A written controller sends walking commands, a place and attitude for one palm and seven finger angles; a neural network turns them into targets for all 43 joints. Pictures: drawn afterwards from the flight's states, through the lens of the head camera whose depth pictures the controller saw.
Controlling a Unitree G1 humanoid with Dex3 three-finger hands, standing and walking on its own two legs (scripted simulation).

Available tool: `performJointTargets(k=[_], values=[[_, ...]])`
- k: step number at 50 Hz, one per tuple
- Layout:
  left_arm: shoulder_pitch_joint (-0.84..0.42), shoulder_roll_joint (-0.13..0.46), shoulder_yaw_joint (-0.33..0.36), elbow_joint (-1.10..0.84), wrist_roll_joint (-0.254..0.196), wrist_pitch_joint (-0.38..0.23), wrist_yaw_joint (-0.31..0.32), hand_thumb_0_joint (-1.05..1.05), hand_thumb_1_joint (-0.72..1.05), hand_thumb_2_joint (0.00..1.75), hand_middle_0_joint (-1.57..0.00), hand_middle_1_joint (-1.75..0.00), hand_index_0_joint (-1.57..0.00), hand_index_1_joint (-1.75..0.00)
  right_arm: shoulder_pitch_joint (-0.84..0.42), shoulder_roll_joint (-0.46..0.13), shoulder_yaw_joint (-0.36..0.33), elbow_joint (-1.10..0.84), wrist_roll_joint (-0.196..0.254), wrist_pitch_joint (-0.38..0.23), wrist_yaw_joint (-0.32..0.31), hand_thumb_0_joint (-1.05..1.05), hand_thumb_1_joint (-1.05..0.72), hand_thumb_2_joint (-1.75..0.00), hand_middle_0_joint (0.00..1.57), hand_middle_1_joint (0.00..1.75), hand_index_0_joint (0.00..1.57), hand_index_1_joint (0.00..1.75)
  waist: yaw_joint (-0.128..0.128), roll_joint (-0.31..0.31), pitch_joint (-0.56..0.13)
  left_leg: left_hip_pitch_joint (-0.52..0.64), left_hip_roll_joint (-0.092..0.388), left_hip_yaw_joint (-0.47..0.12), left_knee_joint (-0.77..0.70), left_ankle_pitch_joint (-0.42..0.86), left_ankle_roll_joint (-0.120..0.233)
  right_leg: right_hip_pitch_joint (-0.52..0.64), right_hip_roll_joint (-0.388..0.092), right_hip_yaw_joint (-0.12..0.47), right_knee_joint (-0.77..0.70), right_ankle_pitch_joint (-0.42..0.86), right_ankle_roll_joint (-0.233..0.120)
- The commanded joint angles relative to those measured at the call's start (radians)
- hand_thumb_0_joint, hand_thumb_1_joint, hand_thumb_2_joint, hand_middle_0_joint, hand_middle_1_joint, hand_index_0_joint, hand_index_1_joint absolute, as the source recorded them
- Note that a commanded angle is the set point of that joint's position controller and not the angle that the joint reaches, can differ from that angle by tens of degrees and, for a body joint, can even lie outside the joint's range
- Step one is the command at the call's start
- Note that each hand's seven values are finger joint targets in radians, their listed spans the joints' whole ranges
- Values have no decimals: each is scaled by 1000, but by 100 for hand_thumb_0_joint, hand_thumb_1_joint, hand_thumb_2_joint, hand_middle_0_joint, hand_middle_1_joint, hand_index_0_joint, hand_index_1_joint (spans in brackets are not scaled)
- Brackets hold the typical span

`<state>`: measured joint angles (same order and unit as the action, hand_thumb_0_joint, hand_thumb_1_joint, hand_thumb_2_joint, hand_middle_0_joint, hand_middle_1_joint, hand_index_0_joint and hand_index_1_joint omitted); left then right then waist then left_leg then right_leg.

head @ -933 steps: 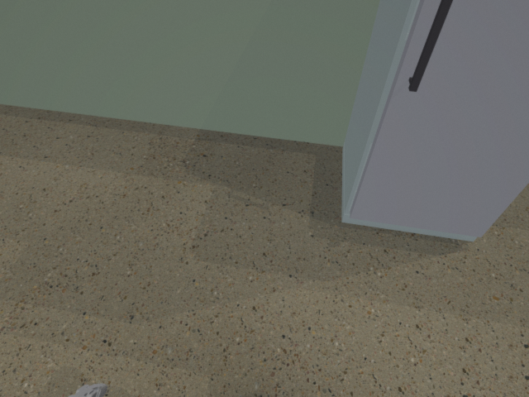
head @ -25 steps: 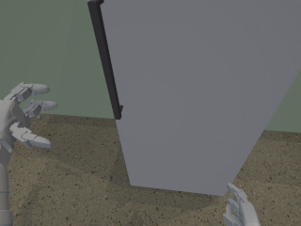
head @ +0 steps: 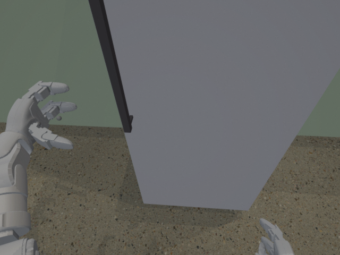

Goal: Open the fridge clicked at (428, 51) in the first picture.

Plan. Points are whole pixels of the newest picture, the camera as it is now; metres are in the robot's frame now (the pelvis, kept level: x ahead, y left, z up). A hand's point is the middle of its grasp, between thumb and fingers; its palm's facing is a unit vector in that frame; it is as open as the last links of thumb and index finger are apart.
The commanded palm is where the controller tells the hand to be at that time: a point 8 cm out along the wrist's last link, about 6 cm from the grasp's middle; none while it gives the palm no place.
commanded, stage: move the hooked fingers beside the handle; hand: left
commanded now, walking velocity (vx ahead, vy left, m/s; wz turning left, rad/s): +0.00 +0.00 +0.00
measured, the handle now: (117, 74) +0.49 +0.17 +0.19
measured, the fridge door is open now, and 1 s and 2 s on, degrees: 0 0 0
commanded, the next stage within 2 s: feel for the door with the fingertips in 1.76 s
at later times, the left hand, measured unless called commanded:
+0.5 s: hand (80, 105) +0.39 +0.24 +0.17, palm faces +0.04 -1.00 -0.04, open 14.0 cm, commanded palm +0.36 +0.29 +0.18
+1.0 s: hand (92, 89) +0.43 +0.22 +0.19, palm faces +0.02 -1.00 -0.02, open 14.0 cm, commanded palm +0.41 +0.27 +0.18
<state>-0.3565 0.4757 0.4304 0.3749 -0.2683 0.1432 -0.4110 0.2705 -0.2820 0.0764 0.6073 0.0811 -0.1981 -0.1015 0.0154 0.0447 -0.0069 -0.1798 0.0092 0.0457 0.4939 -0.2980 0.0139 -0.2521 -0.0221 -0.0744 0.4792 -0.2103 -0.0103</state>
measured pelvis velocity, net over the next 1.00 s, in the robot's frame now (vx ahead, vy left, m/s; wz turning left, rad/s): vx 0.01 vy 0.00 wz -0.01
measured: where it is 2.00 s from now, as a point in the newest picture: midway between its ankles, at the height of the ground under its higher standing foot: outside the picture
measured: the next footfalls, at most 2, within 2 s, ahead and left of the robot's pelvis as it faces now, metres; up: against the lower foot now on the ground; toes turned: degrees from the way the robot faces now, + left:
none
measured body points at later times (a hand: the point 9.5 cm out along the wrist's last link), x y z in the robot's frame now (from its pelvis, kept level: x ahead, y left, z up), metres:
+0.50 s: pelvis +0.01 +0.00 +0.00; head +0.02 -0.01 +0.45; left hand +0.38 +0.29 +0.18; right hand +0.17 -0.24 -0.09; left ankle -0.02 +0.11 -0.74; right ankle +0.03 -0.11 -0.74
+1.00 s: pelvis +0.01 +0.00 +0.00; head +0.02 -0.01 +0.45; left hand +0.43 +0.27 +0.19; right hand +0.12 -0.26 -0.10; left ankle -0.02 +0.11 -0.74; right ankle +0.03 -0.11 -0.74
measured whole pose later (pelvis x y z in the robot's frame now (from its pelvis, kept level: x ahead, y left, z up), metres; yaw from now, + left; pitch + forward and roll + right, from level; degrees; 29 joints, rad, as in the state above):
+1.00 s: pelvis +0.01 +0.00 +0.00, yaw -1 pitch +2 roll +0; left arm -0.70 0.48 0.36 0.77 -0.19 0.03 -0.32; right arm 0.31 -0.28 0.06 0.64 0.08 -0.12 -0.10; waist -0.04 0.03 -0.02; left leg -0.22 0.02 0.05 0.47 -0.29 0.01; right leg -0.30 -0.01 -0.07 0.46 -0.20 -0.02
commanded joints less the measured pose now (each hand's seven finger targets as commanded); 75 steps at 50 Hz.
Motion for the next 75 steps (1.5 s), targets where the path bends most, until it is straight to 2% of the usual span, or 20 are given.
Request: performJointTargets(k=[1, 9, 14, 17, 21, 24, 26, 29, 33, 38, 41, 44, 45, 49, 54, 57, 62, 66, 72, 75], values=[[-438, 274, 45, -173, -18, -77, 14, 0, -50, 30, -30, -120, -30, -120, -100, -127, -53, -144, 5, -57, -21, 0, -90, -90, 20, 30, 20, 30, -16, 22, -200, 21, 1, -59, -85, 191, 11, 65, 12, 22, -53, 124, -17], [-517, 249, 1, -214, -2, -91, 32, 0, -50, 30, -30, -120, -30, -120, -95, -116, -52, -150, 0, -52, -20, 0, -90, -90, 20, 30, 20, 30, -7, 70, -308, 82, -1, -64, -74, 310, 5, 116, 9, 23, -36, 235, -24], [-448, 249, 34, -112, -7, -74, 51, 0, -50, 30, -30, -120, -30, -120, -83, -123, -54, -136, 0, -34, -10, 0, -90, -90, 20, 30, 20, 30, 5, -35, -262, 32, 2, -55, -83, 333, 4, 128, 10, 14, -32, 280, -21], [-440, 230, 10, -83, 10, -43, 64, 0, -50, 30, -30, -120, -30, -120, -88, -122, -55, -140, 1, -18, -5, 0, -90, -90, 20, 30, 20, 30, 10, -8, -227, 19, 2, -49, -83, 335, 5, 113, 6, 19, -33, 278, -25], [-517, 229, -4, -168, 25, -56, 81, 0, -50, 30, -30, -120, -30, -120, -85, -114, -57, -157, 0, -5, -1, 0, -90, -90, 20, 30, 20, 30, -2, 32, -304, 59, 1, -44, -73, 383, 5, 134, 5, 25, -24, 324, -23], [-553, 261, 29, -185, 17, -91, 86, 0, -50, 30, -30, -120, -30, -120, -79, -111, -57, -153, -4, -2, -4, 0, -90, -90, 20, 30, 20, 30, -6, 1, -340, 71, 1, -42, -70, 388, 10, 167, 9, 31, -27, 345, -21], [-604, 242, 8, -159, 14, -105, 82, 0, -50, 30, -30, -120, -30, -120, -69, -113, -58, -137, -3, -1, -12, 0, -90, -90, 20, 30, 20, 30, -25, 2, -326, 78, 1, -38, -71, 371, 12, 147, 12, 31, -34, 337, -19], [-584, 232, -10, -99, 22, -98, 72, 0, -50, 30, -30, -120, -30, -120, -65, -115, -58, -126, 1, 3, -13, 0, -90, -90, 20, 30, 20, 30, -22, 35, -290, 69, 0, -35, -72, 367, 11, 131, 8, 31, -37, 331, -22], [-618, 212, -54, 54, 33, -57, 66, 0, -50, 30, -30, -120, -30, -120, -46, -132, -58, -106, 8, 19, -16, 0, -90, -90, 20, 30, 20, 30, -45, -10, -200, 6, 1, -43, -83, 269, 12, 70, 6, 26, -53, 245, -22], [-714, 265, -24, 7, 36, -107, 83, 0, -50, 30, -30, -120, -30, -120, -38, -131, -62, -119, -2, 25, -12, 0, -90, -90, 20, 30, 20, 30, -35, -2, -331, 39, -3, -45, -66, 316, 16, 125, 4, 40, -36, 288, -23], [-802, 266, -26, 51, 38, -156, 97, 0, -50, 30, -30, -120, -30, -120, -19, -129, -60, -100, -5, 26, -14, 0, -90, -90, 20, 30, 20, 30, -54, -15, -322, 29, -2, -45, -69, 295, 16, 119, 7, 40, -39, 277, -20], [-781, 314, 15, 99, 53, -180, 109, 0, -50, 30, -30, -120, -30, -120, -4, -132, -65, -92, -8, 27, -12, 0, -90, -90, 20, 30, 20, 30, -38, 0, -339, 23, -2, -41, -70, 307, 18, 144, 5, 46, -33, 295, -21], [-771, 298, -3, 129, 60, -180, 109, 0, -50, 30, -30, -120, -30, -120, -2, -133, -62, -92, -6, 30, -11, 0, -90, -90, 20, 30, 20, 30, -37, 31, -319, 11, -3, -36, -73, 297, 16, 131, 4, 47, -34, 285, -23], [-751, 290, -17, 276, 72, -158, 95, 0, -50, 30, -30, -120, -30, -120, 26, -148, -67, -77, -1, 42, -5, 0, -90, -90, 20, 30, 20, 30, -49, -20, -248, -46, 0, -34, -77, 253, 17, 93, 3, 42, -39, 257, -21], [-758, 269, -32, 174, 60, -199, 79, 0, -50, 30, -30, -120, -30, -120, 30, -148, -75, -107, -5, 45, 4, 0, -90, -90, 20, 30, 20, 30, -35, 11, -344, -5, 0, -34, -66, 302, 17, 123, 7, 47, -22, 295, -26], [-752, 329, 32, 133, 40, -233, 87, 0, -50, 30, -30, -120, -30, -120, 37, -151, -81, -106, -10, 46, 2, 0, -90, -90, 20, 30, 20, 30, -29, -70, -365, -13, 6, -31, -65, 296, 25, 161, 11, 51, -25, 295, -19], [-779, 345, 34, 139, 64, -229, 100, 0, -50, 30, -30, -120, -30, -120, 36, -149, -79, -99, -8, 46, -1, 0, -90, -90, 20, 30, 20, 30, -40, 16, -318, -23, 2, -26, -79, 248, 25, 131, 7, 56, -36, 245, -19], [-776, 277, -35, 179, 69, -204, 81, 0, -50, 30, -30, -120, -30, -120, 33, -145, -73, -96, -1, 43, -3, 0, -90, -90, 20, 30, 20, 30, -57, 59, -269, -28, 0, -28, -82, 222, 21, 79, 11, 50, -46, 219, -23], [-862, 214, -93, 214, 39, -205, 67, 0, -50, 30, -30, -120, -30, -120, 38, -152, -73, -85, -3, 34, -12, 0, -90, -90, 20, 30, 20, 30, -82, -15, -270, -13, 4, -45, -74, 183, 21, 40, 12, 42, -53, 164, -22], [-834, 292, -10, 225, 44, -218, 90, 0, -50, 30, -30, -120, -30, -120, 39, -149, -73, -85, -9, 32, -7, 0, -90, -90, 20, 30, 20, 30, -52, -32, -335, -25, -1, -44, -64, 204, 21, 87, 12, 52, -38, 198, -19]])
